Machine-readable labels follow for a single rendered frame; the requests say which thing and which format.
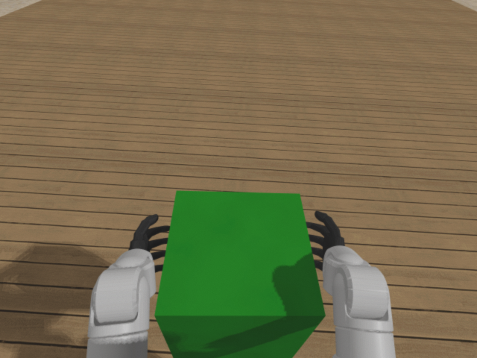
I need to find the left robot hand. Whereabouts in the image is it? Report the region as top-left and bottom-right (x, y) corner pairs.
(129, 214), (170, 273)

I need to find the robot right forearm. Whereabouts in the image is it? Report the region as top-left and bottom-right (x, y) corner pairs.
(323, 245), (396, 358)

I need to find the right robot hand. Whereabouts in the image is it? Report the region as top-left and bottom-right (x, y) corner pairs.
(306, 211), (345, 271)

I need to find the robot left forearm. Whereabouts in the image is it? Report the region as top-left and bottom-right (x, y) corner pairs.
(86, 249), (156, 358)

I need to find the carton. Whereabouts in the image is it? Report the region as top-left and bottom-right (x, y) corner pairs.
(154, 191), (326, 358)

